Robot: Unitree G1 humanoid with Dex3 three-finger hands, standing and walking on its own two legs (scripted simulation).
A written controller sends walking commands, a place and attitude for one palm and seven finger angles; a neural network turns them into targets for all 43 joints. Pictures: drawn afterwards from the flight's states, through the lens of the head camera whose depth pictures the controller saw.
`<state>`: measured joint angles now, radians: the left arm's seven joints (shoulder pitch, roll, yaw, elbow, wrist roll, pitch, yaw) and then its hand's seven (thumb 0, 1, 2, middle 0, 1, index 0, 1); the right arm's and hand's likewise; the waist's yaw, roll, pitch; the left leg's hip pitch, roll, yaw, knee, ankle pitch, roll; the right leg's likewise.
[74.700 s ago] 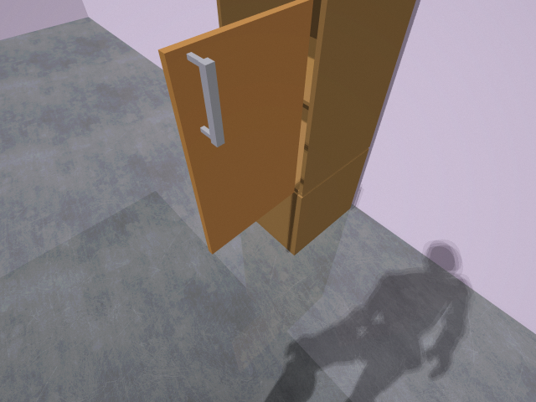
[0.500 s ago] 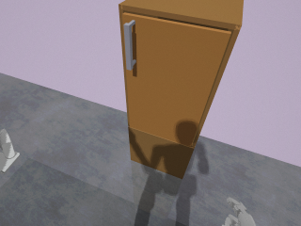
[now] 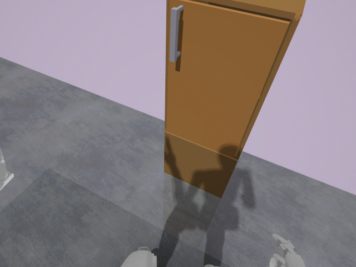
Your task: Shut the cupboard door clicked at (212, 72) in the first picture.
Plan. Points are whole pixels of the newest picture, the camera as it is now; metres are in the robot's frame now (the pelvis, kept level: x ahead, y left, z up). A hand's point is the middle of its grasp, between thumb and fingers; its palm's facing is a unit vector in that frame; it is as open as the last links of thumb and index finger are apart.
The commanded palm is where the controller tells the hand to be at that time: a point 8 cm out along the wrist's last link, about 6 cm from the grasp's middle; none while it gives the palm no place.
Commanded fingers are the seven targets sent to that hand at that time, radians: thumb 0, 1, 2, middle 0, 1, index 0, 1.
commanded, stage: stop stepping back and stand still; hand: left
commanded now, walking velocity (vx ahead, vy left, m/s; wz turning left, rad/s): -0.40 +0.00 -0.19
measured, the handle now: (176, 34) +0.75 +0.04 +0.19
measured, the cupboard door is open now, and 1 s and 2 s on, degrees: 0 0 0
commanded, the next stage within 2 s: let the arm hang, fingers relaxed in 0.74 s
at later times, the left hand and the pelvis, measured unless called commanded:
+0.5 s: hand out of the picture +0.13 +0.27 +0.21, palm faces +0.40 -0.84 -0.36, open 7.4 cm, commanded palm +0.09 +0.31 +0.21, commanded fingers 0.00 0.90 0.90 -0.20 -0.30 -0.20 -0.30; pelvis -0.08 +0.03 +0.03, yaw -6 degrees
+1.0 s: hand (52, 266) +0.14 +0.26 -0.03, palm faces -0.01 -0.93 -0.37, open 7.4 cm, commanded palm none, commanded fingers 0.00 0.90 0.90 -0.20 -0.30 -0.20 -0.30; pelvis -0.08 +0.05 +0.02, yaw -6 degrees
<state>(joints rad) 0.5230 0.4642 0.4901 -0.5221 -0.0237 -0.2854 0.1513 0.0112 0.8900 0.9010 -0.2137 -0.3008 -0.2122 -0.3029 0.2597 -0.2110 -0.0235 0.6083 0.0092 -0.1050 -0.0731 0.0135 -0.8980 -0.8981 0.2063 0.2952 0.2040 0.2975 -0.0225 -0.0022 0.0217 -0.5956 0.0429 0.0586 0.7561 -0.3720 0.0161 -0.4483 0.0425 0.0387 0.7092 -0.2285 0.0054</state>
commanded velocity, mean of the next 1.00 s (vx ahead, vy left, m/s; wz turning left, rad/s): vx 0.09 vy -0.01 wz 0.00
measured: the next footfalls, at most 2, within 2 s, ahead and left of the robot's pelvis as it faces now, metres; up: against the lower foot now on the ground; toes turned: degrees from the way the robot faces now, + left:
left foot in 0.14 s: +0.03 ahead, +0.13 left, +0.00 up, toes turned -4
right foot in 0.36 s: -0.07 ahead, -0.07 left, +0.00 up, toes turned -6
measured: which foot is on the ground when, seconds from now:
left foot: up 0.00-0.12, down 0.14-1.00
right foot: down 0.00-0.14, up 0.16-0.34, down 0.36-1.00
